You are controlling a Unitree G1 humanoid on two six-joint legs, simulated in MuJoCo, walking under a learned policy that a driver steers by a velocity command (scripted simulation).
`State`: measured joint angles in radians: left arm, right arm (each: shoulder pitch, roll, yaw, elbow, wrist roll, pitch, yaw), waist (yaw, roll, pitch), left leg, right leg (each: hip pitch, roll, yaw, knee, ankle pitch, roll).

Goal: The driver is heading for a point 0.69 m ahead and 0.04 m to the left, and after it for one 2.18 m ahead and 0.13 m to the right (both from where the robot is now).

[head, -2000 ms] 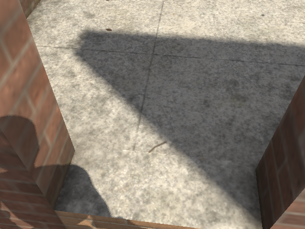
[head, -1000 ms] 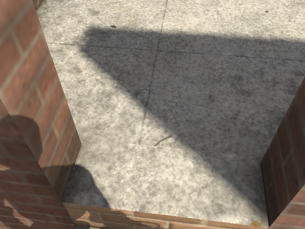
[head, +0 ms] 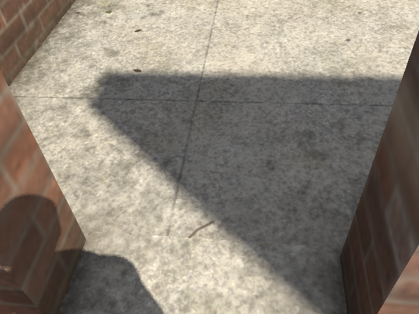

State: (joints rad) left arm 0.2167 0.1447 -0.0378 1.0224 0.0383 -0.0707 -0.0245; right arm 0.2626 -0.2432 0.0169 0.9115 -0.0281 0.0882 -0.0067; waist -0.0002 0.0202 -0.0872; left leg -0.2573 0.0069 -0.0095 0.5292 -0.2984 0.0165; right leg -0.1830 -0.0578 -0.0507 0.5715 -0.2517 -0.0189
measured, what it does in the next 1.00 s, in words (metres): steps on the spot: left foot, then right foot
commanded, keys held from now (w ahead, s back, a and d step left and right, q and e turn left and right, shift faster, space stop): no key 0.96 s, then w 0.04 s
